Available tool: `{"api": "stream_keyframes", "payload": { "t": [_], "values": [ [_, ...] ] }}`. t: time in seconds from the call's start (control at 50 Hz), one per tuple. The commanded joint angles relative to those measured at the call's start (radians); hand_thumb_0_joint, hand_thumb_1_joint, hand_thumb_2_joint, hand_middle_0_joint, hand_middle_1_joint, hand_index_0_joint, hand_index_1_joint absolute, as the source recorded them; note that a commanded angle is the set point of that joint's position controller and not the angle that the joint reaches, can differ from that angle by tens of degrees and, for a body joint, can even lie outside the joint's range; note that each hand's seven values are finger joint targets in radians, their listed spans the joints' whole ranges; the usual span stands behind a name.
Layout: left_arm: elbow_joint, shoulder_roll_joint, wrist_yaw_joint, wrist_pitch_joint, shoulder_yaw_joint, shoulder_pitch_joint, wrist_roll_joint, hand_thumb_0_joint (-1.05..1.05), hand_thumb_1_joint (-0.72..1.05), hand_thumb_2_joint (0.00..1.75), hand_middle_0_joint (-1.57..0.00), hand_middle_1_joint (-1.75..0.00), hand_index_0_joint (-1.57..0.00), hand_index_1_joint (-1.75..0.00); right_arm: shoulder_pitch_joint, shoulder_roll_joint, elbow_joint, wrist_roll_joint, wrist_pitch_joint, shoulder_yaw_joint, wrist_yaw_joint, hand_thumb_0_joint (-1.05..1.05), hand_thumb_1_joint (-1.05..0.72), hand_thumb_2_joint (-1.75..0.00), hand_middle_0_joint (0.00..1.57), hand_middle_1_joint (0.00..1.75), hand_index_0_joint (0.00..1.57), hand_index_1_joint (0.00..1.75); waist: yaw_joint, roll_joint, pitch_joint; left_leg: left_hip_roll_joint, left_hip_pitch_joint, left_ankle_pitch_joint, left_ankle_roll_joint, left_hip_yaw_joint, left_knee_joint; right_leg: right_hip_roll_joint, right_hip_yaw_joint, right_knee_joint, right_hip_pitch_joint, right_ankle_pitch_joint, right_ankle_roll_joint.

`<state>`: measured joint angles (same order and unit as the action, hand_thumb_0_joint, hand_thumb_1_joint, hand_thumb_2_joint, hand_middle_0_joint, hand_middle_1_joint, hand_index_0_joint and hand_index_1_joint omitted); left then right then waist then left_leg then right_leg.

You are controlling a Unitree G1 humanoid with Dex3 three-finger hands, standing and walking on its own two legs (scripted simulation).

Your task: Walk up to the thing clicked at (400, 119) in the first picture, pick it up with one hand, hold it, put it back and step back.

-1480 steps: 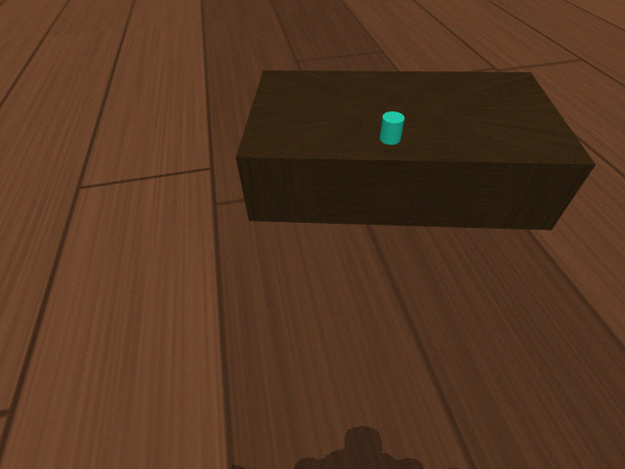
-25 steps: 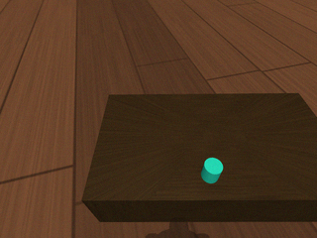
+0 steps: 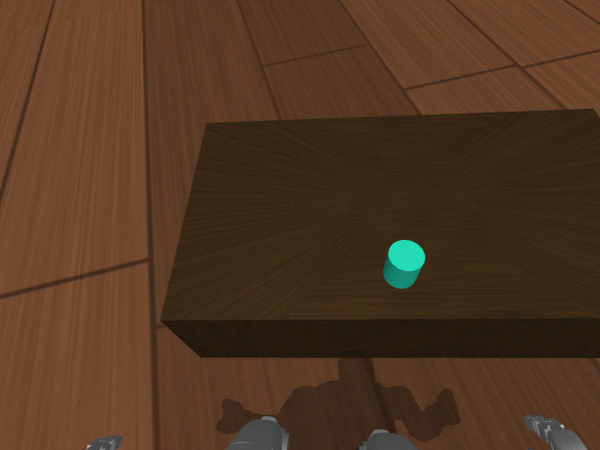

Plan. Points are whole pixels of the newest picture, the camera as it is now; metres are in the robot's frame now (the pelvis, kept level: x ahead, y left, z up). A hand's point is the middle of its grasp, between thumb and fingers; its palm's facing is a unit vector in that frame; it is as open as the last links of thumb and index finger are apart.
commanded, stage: step back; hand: right
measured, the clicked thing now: (402, 264) +0.54 -0.20 -0.35
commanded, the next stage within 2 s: none
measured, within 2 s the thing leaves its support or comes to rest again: neither
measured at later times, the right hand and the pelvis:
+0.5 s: hand out of the picture -0.01 -0.24 -0.13, palm faces -0.07 +0.90 -0.43, open 7.4 cm; pelvis -0.10 +0.03 +0.01, yaw +1 degrees
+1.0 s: hand out of the picture -0.14 -0.22 -0.16, palm faces -0.09 +0.91 -0.41, open 7.4 cm; pelvis -0.24 +0.04 -0.01, yaw +2 degrees
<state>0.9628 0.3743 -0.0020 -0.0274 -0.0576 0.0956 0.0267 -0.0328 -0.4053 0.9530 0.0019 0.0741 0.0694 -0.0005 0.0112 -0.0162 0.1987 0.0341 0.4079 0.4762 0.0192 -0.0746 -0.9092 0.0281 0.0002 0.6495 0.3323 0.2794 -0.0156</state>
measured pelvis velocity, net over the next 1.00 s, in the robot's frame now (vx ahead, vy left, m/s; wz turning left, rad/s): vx -0.24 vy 0.04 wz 0.04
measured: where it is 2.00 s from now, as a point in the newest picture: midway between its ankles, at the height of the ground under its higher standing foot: outside the picture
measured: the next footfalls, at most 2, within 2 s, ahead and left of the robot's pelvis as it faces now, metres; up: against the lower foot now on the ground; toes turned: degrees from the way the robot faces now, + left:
left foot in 0.24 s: -0.06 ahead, +0.15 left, +0.00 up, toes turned +2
right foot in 0.60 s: -0.10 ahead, -0.09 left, +0.00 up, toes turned +2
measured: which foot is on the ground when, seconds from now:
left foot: up 0.00-0.22, down 0.24-0.62, up 0.64-0.94, down 0.96-1.00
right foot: down 0.00-0.26, up 0.28-0.58, down 0.60-1.00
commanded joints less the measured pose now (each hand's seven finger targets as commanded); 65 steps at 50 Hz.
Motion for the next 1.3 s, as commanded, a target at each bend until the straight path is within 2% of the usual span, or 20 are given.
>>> {"api": "stream_keyframes", "payload": {
  "t": [0.0, 0.14, 0.2, 0.24, 0.26, 0.28, 0.34, 0.46, 0.56, 0.6, 0.62, 0.64, 0.72, 0.88, 0.94, 0.98, 1.0, 1.08, 1.2, 1.28],
  "values": [
    [-0.138, 0.275, -0.024, 0.023, -0.068, -0.124, 0.016, 0.0, 0.9, 0.9, -0.2, -0.3, -0.2, -0.3, -0.126, -0.182, -0.053, -0.023, -0.011, 0.045, -0.001, 0.0, -0.9, -0.9, 0.2, 0.3, 0.2, 0.3, -0.052, 0.161, -0.213, 0.046, -0.029, 0.039, 0.006, -0.065, -0.329, 0.255, -0.234, -0.276, 0.016, -0.365, -0.226],
    [-0.163, 0.251, -0.038, 0.006, -0.073, -0.017, 0.011, 0.0, 0.9, 0.9, -0.2, -0.3, -0.2, -0.3, -0.152, -0.167, -0.085, 0.007, -0.032, 0.022, 0.014, 0.0, -0.9, -0.9, 0.2, 0.3, 0.2, 0.3, 0.015, 0.231, -0.321, -0.048, 0.011, 0.029, -0.01, -0.005, 0.189, 0.269, -0.218, -0.121, -0.327, -0.482, -0.185],
    [-0.179, 0.255, -0.025, -0.016, -0.066, -0.014, -0.016, 0.0, 0.9, 0.9, -0.2, -0.3, -0.2, -0.3, -0.228, -0.172, -0.053, 0.031, -0.051, 0.034, 0.016, 0.0, -0.9, -0.9, 0.2, 0.3, 0.2, 0.3, -0.029, 0.185, -0.301, -0.025, -0.195, -0.307, 0.001, 0.069, 0.52, 0.188, -0.138, 0.001, -0.163, -0.439, -0.112],
    [-0.203, 0.161, -0.027, -0.02, -0.049, -0.013, -0.026, 0.0, 0.9, 0.9, -0.2, -0.3, -0.2, -0.3, -0.152, -0.324, -0.088, 0.051, -0.053, 0.07, 0.008, 0.0, -0.9, -0.9, 0.2, 0.3, 0.2, 0.3, -0.01, -0.231, -0.27, -0.344, -0.333, -0.635, 0.141, -0.388, 0.562, -0.12, -0.007, 0.265, 0.207, 0.297, -0.004],
    [-0.212, 0.2, -0.043, -0.02, -0.07, -0.082, -0.006, 0.0, 0.9, 0.9, -0.2, -0.3, -0.2, -0.3, -0.149, -0.382, -0.101, 0.042, -0.052, 0.076, 0.003, 0.0, -0.9, -0.9, 0.2, 0.3, 0.2, 0.3, -0.073, -0.253, -0.245, -0.435, -0.159, -0.643, 0.282, -0.457, 0.577, -0.135, -0.153, 0.444, 0.142, 0.424, 0.019],
    [-0.201, 0.211, -0.044, -0.017, -0.07, -0.104, -0.001, 0.0, 0.9, 0.9, -0.2, -0.3, -0.2, -0.3, -0.11, -0.347, -0.104, 0.038, -0.059, 0.072, 0.01, 0.0, -0.9, -0.9, 0.2, 0.3, 0.2, 0.3, -0.064, -0.223, -0.198, -0.437, -0.097, -0.604, 0.299, -0.45, 0.587, -0.114, -0.19, 0.531, 0.128, 0.383, 0.011],
    [-0.156, 0.199, -0.03, -0.018, -0.07, 0.04, -0.029, 0.0, 0.9, 0.9, -0.2, -0.3, -0.2, -0.3, 0.002, -0.221, -0.145, 0.043, -0.058, 0.039, 0.024, 0.0, -0.9, -0.9, 0.2, 0.3, 0.2, 0.3, 0.039, -0.143, -0.195, -0.231, -0.25, -0.729, 0.165, -0.105, 0.477, -0.158, -0.194, 0.61, 0.229, 0.201, -0.006],
    [-0.202, 0.163, -0.029, 0.015, -0.059, 0.008, -0.01, 0.0, 0.9, 0.9, -0.2, -0.3, -0.2, -0.3, -0.139, -0.194, -0.148, 0.022, -0.051, 0.042, 0.033, 0.0, -0.9, -0.9, 0.2, 0.3, 0.2, 0.3, -0.048, -0.154, -0.244, -0.286, -0.469, -0.859, 0.223, -0.126, 0.352, -0.071, -0.108, 0.218, 0.177, 0.232, 0.049],
    [-0.138, 0.161, -0.026, 0.033, -0.071, 0.151, 0.001, 0.0, 0.9, 0.9, -0.2, -0.3, -0.2, -0.3, -0.076, -0.202, -0.171, -0.004, -0.026, 0.037, 0.021, 0.0, -0.9, -0.9, 0.2, 0.3, 0.2, 0.3, 0.002, -0.118, -0.3, -0.2, -0.287, -0.591, 0.12, -0.039, 0.216, -0.065, -0.007, -0.306, -0.153, -0.176, 0.003],
    [-0.155, 0.291, -0.026, 0.045, -0.101, 0.121, 0.018, 0.0, 0.9, 0.9, -0.2, -0.3, -0.2, -0.3, -0.094, -0.129, -0.199, -0.018, -0.027, 0.011, 0.019, 0.0, -0.9, -0.9, 0.2, 0.3, 0.2, 0.3, -0.008, 0.192, -0.287, -0.011, 0.079, -0.08, 0.02, -0.002, 0.026, 0.198, -0.407, -0.253, -0.312, -0.418, -0.111],
    [-0.184, 0.363, -0.024, 0.043, -0.108, 0.071, 0.016, 0.0, 0.9, 0.9, -0.2, -0.3, -0.2, -0.3, -0.048, -0.147, -0.194, -0.009, -0.016, 0.022, 0.037, 0.0, -0.9, -0.9, 0.2, 0.3, 0.2, 0.3, 0.045, 0.275, -0.239, 0.044, 0.039, 0.194, -0.002, -0.05, -0.202, 0.374, -0.567, -0.285, -0.1, -0.511, -0.291],
    [-0.2, 0.332, -0.026, 0.045, -0.108, 0.051, 0.011, 0.0, 0.9, 0.9, -0.2, -0.3, -0.2, -0.3, -0.064, -0.185, -0.177, -0.008, -0.016, 0.04, 0.038, 0.0, -0.9, -0.9, 0.2, 0.3, 0.2, 0.3, 0.027, 0.223, -0.183, 0.013, 0.002, 0.188, -0.014, -0.108, -0.304, 0.377, -0.568, -0.293, -0.008, -0.491, -0.312],
    [-0.225, 0.221, -0.029, 0.032, -0.085, 0.0, 0.002, 0.0, 0.9, 0.9, -0.2, -0.3, -0.2, -0.3, -0.141, -0.173, -0.137, -0.019, -0.029, 0.022, 0.036, 0.0, -0.9, -0.9, 0.2, 0.3, 0.2, 0.3, -0.022, 0.132, -0.23, 0.095, 0.064, 0.042, -0.032, -0.107, -0.334, 0.17, -0.223, -0.184, -0.145, -0.572, -0.177],
    [-0.255, 0.226, -0.042, 0.008, -0.08, 0.062, 0.005, 0.0, 0.9, 0.9, -0.2, -0.3, -0.2, -0.3, -0.165, -0.159, -0.156, 0.01, -0.052, 0.023, 0.034, 0.0, -0.9, -0.9, 0.2, 0.3, 0.2, 0.3, 0.024, 0.255, -0.293, -0.022, -0.005, 0.02, -0.03, 0.013, 0.198, 0.209, -0.233, -0.086, -0.304, -0.58, -0.185],
    [-0.276, 0.224, -0.028, -0.013, -0.068, 0.014, -0.009, 0.0, 0.9, 0.9, -0.2, -0.3, -0.2, -0.3, -0.241, -0.173, -0.117, 0.028, -0.062, 0.044, 0.025, 0.0, -0.9, -0.9, 0.2, 0.3, 0.2, 0.3, -0.025, 0.179, -0.298, -0.023, -0.218, -0.304, -0.002, 0.04, 0.491, 0.138, -0.189, 0.009, -0.109, -0.341, -0.1],
    [-0.285, 0.169, -0.033, -0.016, -0.059, 0.003, -0.017, 0.0, 0.9, 0.9, -0.2, -0.3, -0.2, -0.3, -0.157, -0.316, -0.15, 0.054, -0.06, 0.071, 0.014, 0.0, -0.9, -0.9, 0.2, 0.3, 0.2, 0.3, -0.017, -0.215, -0.246, -0.358, -0.237, -0.454, 0.165, -0.419, 0.588, -0.146, -0.07, 0.324, 0.203, 0.317, -0.006],
    [-0.277, 0.21, -0.048, -0.021, -0.083, -0.037, -0.002, 0.0, 0.9, 0.9, -0.2, -0.3, -0.2, -0.3, -0.146, -0.371, -0.167, 0.048, -0.057, 0.083, 0.01, 0.0, -0.9, -0.9, 0.2, 0.3, 0.2, 0.3, -0.075, -0.244, -0.217, -0.458, -0.03, -0.374, 0.28, -0.507, 0.636, -0.144, -0.188, 0.523, 0.107, 0.419, 0.006],
    [-0.195, 0.212, -0.027, -0.024, -0.088, 0.104, -0.018, 0.0, 0.9, 0.9, -0.2, -0.3, -0.2, -0.3, 0.013, -0.21, -0.191, 0.045, -0.071, 0.043, 0.024, 0.0, -0.9, -0.9, 0.2, 0.3, 0.2, 0.3, 0.058, -0.108, -0.131, -0.257, -0.077, -0.357, 0.152, -0.173, 0.59, -0.163, -0.23, 0.681, 0.193, 0.174, -0.002],
    [-0.206, 0.18, -0.019, -0.001, -0.073, 0.097, 0.005, 0.0, 0.9, 0.9, -0.2, -0.3, -0.2, -0.3, -0.148, -0.183, -0.171, 0.022, -0.073, 0.049, 0.03, 0.0, -0.9, -0.9, 0.2, 0.3, 0.2, 0.3, -0.031, -0.129, -0.248, -0.269, -0.442, -0.647, 0.222, -0.122, 0.453, -0.11, -0.16, 0.436, 0.227, 0.208, 0.073],
    [-0.191, 0.179, -0.012, 0.001, -0.061, 0.128, -0.001, 0.0, 0.9, 0.9, -0.2, -0.3, -0.2, -0.3, -0.117, -0.231, -0.199, 0.031, -0.054, 0.058, 0.027, 0.0, -0.9, -0.9, 0.2, 0.3, 0.2, 0.3, -0.029, -0.191, -0.302, -0.299, -0.372, -0.597, 0.222, -0.11, 0.418, -0.029, -0.072, 0.106, 0.038, 0.227, 0.054]
  ]
}}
